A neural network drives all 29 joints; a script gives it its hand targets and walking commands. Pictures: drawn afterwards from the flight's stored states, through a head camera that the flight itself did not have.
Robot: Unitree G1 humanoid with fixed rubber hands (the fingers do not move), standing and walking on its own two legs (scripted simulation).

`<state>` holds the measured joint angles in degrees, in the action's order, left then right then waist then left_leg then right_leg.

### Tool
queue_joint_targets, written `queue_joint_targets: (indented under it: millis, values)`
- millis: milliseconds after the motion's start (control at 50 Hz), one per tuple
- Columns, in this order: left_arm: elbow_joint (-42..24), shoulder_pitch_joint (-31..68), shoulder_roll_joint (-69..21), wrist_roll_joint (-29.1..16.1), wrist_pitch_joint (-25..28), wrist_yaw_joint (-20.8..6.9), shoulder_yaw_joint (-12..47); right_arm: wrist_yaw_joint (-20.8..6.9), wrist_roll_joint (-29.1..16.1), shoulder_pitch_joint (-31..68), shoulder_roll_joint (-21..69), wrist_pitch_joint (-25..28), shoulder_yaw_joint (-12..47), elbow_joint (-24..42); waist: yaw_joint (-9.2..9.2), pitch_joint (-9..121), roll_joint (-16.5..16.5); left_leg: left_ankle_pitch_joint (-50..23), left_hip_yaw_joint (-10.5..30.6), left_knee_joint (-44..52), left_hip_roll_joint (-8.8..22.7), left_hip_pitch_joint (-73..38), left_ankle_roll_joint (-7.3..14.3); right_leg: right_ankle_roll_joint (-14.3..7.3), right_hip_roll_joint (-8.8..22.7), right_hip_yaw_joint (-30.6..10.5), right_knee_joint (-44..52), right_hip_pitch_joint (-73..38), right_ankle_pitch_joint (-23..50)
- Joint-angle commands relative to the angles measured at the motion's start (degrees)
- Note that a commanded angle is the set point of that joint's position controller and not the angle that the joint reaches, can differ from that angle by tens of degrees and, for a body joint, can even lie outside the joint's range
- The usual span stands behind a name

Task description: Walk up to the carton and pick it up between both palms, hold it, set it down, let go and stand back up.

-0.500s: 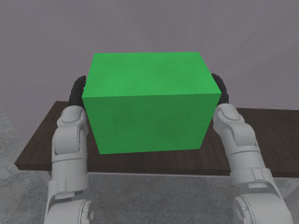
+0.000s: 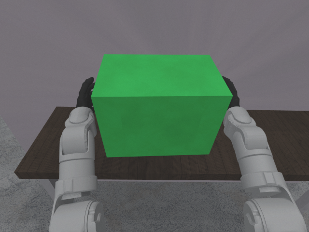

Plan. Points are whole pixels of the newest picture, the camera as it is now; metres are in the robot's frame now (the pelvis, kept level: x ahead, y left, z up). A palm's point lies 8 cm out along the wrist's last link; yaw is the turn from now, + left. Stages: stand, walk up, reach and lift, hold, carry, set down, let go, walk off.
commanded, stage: hold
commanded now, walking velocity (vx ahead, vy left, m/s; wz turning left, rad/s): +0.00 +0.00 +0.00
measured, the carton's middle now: (158, 105) +0.38 +0.01 +0.18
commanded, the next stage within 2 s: none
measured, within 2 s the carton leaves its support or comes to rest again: neither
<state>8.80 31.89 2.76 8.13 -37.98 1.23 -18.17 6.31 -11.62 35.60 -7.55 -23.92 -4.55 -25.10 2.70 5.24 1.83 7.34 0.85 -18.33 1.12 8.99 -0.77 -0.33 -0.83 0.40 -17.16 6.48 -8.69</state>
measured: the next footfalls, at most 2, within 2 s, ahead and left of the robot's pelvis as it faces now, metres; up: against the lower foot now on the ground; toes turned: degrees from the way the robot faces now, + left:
none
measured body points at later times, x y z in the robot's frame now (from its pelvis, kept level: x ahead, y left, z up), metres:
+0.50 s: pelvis +0.00 +0.01 +0.00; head -0.05 +0.03 +0.45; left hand +0.37 +0.19 +0.18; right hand +0.37 -0.17 +0.17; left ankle +0.03 +0.13 -0.75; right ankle +0.01 -0.11 -0.75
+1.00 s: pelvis +0.00 +0.00 +0.00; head -0.05 +0.03 +0.45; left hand +0.36 +0.21 +0.18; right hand +0.38 -0.15 +0.19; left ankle +0.03 +0.13 -0.75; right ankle +0.01 -0.11 -0.75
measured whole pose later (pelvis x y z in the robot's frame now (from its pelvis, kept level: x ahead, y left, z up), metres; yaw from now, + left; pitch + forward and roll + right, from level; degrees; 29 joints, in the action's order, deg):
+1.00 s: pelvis +0.00 +0.00 +0.00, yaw +2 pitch -3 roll -1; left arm 9.1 31.2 4.5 9.4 -39.8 -0.4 -18.5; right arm 6.5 -10.6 36.8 -4.7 -25.0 -6.2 -27.5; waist 3.7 4.5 3.3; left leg 7.6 3.1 -18.9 0.8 8.1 -1.2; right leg -0.6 -0.6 2.6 -16.6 4.3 -9.2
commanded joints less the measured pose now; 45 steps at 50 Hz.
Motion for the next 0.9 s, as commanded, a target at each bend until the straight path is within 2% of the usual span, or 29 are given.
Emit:
queue_joint_targets:
  millis: [0,20,60,80,120,140,180,240,260,300,320,360,380,400,420,440,480,520,540,560,620,640,680,700,740,800,840,860,880]
  values:
    - [-12.1,40.5,-25.1,-8.3,2.4,-9.5,29.2,-7.5,-7.8,45.8,30.8,2.4,23.3,19.3,-0.34,24.4,-1.8,-16.2,-1.6,-0.5,-3.8,-11.4,-0.2,2.1,-2.2,0.8,1.2,-10.2,20.2]
    - [-11.3,40.2,-24.3,-7.4,1.5,-10.2,29.0,-7.2,-7.6,44.2,29.5,1.6,22.6,16.9,0.48,21.3,-2.6,-14.1,-1.7,-0.1,-4.0,-10.6,-0.6,2.0,-2.2,0.8,1.6,-10.1,18.3]
    - [-11.6,40.7,-25.5,-8.1,1.2,-11.2,29.6,-7.0,-7.5,46.1,29.8,1.6,21.8,18.7,1.51,21.7,-2.4,-11.3,-1.9,0.5,-4.0,-9.5,-0.8,1.9,-2.1,1.1,2.3,-8.5,14.7]
    - [-11.6,42.6,-25.4,-8.5,1.4,-11.5,29.7,-7.0,-6.6,45.5,30.8,1.2,20.9,16.5,2.03,19.9,-2.3,-9.2,-1.8,1.2,-4.0,-8.9,-0.7,1.7,-2.0,1.3,2.6,-7.1,12.5]
    - [-11.6,46.7,-26.8,-9.5,2.3,-11.5,30.5,-7.5,-6.0,48.5,31.4,1.9,19.2,16.9,2.46,20.8,-3.6,-6.5,-1.2,1.8,-3.8,-8.5,-0.6,1.4,-1.7,1.3,3.2,-5.0,8.2]
    - [-11.2,47.1,-27.3,-9.6,2.8,-11.4,30.9,-7.6,-5.1,48.2,30.9,2.4,18.8,17.1,3.10,21.4,-4.2,-7.1,-1.3,1.3,-3.6,-9.0,-1.0,1.0,-1.8,1.7,3.1,-4.6,8.4]
    - [-15.7,48.5,-29.1,-11.3,3.8,-10.6,35.2,-7.8,-5.5,46.3,30.7,3.4,18.6,18.1,4.76,26.0,-8.2,-13.0,-0.5,-0.5,-3.3,-13.1,-2.5,0.3,-2.3,2.0,2.3,-3.7,11.6]
    - [-16.0,46.4,-28.2,-10.5,4.1,-9.6,34.9,-7.7,-5.7,44.3,28.6,2.9,19.0,18.5,5.41,26.6,-8.1,-16.2,0.2,-2.0,-2.9,-15.3,-3.6,0.5,-3.1,2.4,1.8,-5.0,14.1]
    - [-16.0,44.8,-28.0,-10.3,3.8,-9.4,34.4,-7.9,-6.5,44.8,28.5,3.0,20.0,19.9,4.35,26.4,-7.9,-16.1,0.2,-2.0,-2.9,-14.8,-3.4,0.4,-3.1,2.5,1.4,-5.8,14.1]
    - [-14.8,43.7,-27.5,-9.1,3.1,-9.4,33.9,-8.1,-6.8,45.1,28.6,2.7,20.5,18.3,4.10,22.7,-7.5,-15.0,-0.1,-1.3,-2.9,-13.2,-3.0,0.6,-2.8,2.1,2.1,-5.5,12.5]
    - [-12.0,43.3,-27.6,-8.8,2.8,-9.6,32.9,-8.2,-6.0,46.3,27.7,2.7,19.5,18.6,3.82,21.5,-7.6,-10.7,-0.1,-0.5,-2.7,-11.0,-2.7,0.6,-2.7,2.3,2.6,-5.1,8.6]
    - [-11.1,42.2,-28.6,-8.3,2.5,-9.6,32.0,-8.8,-5.9,47.4,28.2,3.0,20.0,19.1,2.60,20.9,-6.7,-9.9,-0.2,0.4,-2.7,-10.5,-2.0,0.5,-2.7,2.4,2.6,-4.8,7.7]
    - [-12.0,44.1,-28.3,-8.8,2.4,-9.4,32.2,-9.1,-5.9,47.3,28.3,2.9,19.4,17.1,2.51,20.8,-6.3,-8.8,-0.1,1.1,-2.5,-10.1,-1.9,0.4,-2.5,2.4,2.8,-4.7,6.6]
    - [-12.7,45.2,-28.2,-8.8,2.7,-9.3,32.2,-9.5,-6.2,49.4,28.5,3.3,20.1,18.5,1.54,21.7,-6.1,-8.4,0.1,1.4,-2.3,-9.3,-1.4,0.3,-2.4,2.2,2.9,-4.8,5.7]
    - [-12.5,46.3,-29.3,-9.5,3.1,-9.0,33.2,-9.7,-6.1,49.9,29.0,3.9,19.7,19.7,2.09,24.8,-6.4,-8.6,0.1,1.0,-2.4,-10.4,-1.6,0.2,-2.6,2.4,2.4,-4.5,6.1]
    - [-13.9,47.4,-29.1,-9.9,3.7,-8.5,33.3,-10.2,-6.6,51.9,30.0,4.4,21.3,21.5,0.79,27.2,-5.9,-9.5,0.1,0.9,-2.1,-10.9,-1.4,0.1,-2.7,2.3,2.3,-4.4,6.8]
    - [-14.2,47.1,-29.5,-10.4,4.2,-7.4,33.7,-10.4,-7.3,53.9,30.1,5.1,22.4,23.9,-0.07,29.4,-5.5,-12.1,0.0,0.0,-2.3,-12.3,-1.3,0.2,-2.8,2.0,2.0,-4.0,8.9]
    - [-12.5,46.1,-27.7,-9.2,3.9,-7.2,31.1,-10.3,-6.6,51.9,29.7,4.3,22.2,20.3,-1.14,27.7,-2.0,-13.6,-0.6,-0.5,-2.4,-12.9,-0.4,0.7,-2.9,2.1,2.0,-4.5,10.5]
    - [-12.2,43.2,-27.4,-8.5,3.2,-7.3,30.5,-10.2,-7.0,50.1,29.6,4.1,22.6,19.9,-1.16,26.9,-2.4,-14.7,-0.9,-0.6,-2.6,-12.3,-0.5,0.9,-2.5,1.7,1.8,-5.8,12.4]
    - [-12.4,43.0,-26.7,-8.7,2.9,-7.6,29.6,-10.1,-7.9,50.6,30.3,3.7,23.7,20.7,-2.15,27.4,-0.9,-14.2,-1.3,-0.5,-3.0,-11.4,0.1,1.5,-2.7,1.4,1.7,-7.1,13.2]
    - [-12.2,44.1,-26.1,-9.2,2.1,-8.4,29.0,-9.5,-7.9,51.2,30.7,2.9,23.4,20.5,-2.24,27.4,0.2,-12.4,-1.3,0.5,-3.2,-9.4,0.6,1.6,-2.6,1.0,1.8,-9.0,13.5]
    - [-9.2,42.3,-25.9,-8.5,1.7,-8.8,27.2,-9.3,-8.3,53.0,30.6,2.7,23.7,21.5,-2.75,25.7,1.4,-10.5,-1.7,0.9,-3.6,-8.1,1.2,2.0,-1.9,0.4,1.9,-9.0,13.4]
    - [-7.7,41.6,-24.9,-7.6,1.3,-9.8,26.2,-8.6,-6.8,51.9,31.0,2.5,22.4,19.3,-2.01,24.0,2.9,-8.7,-2.1,1.5,-3.9,-6.3,2.0,2.4,-1.4,0.2,2.0,-10.1,13.6]
    - [-8.5,43.5,-24.7,-7.7,1.4,-10.2,26.4,-8.5,-7.2,51.8,31.4,2.3,22.6,18.4,-2.52,23.4,2.3,-8.8,-2.4,2.1,-4.1,-5.6,2.0,2.4,-1.4,0.5,1.9,-10.3,14.5]
    - [-12.5,44.6,-25.9,-9.6,2.0,-10.6,29.7,-7.8,-7.7,50.7,32.6,2.7,22.7,21.0,-0.05,27.3,-0.3,-12.7,-1.8,0.5,-4.3,-9.5,1.3,2.0,-1.4,-0.1,1.3,-9.3,18.4]
    - [-15.1,46.1,-26.1,-10.5,3.0,-10.6,31.4,-7.2,-8.2,48.0,32.1,2.1,22.2,20.8,1.48,27.4,-2.7,-14.2,-1.5,-0.6,-4.2,-12.0,-0.3,2.0,-2.1,0.4,1.5,-9.0,18.7]
    - [-11.0,43.9,-25.3,-9.1,2.3,-11.3,29.8,-6.9,-7.0,45.1,30.1,1.2,19.8,16.0,2.72,21.1,-4.4,-10.8,-1.7,0.5,-4.0,-10.0,-0.9,1.7,-1.9,0.8,2.2,-7.8,15.1]
    - [-10.7,45.2,-24.6,-8.5,2.2,-11.8,29.4,-6.9,-5.7,43.9,29.6,0.9,17.9,13.1,3.65,18.9,-4.6,-7.2,-1.5,1.4,-3.9,-8.9,-1.0,1.6,-1.8,1.0,2.7,-6.8,10.7]
    - [-8.5,45.7,-24.8,-7.6,1.9,-12.1,28.4,-7.3,-4.7,45.3,29.7,0.9,17.2,12.2,3.24,16.9,-4.4,-3.9,-1.6,2.4,-3.6,-8.0,-0.9,1.2,-1.6,1.6,3.3,-5.6,6.0]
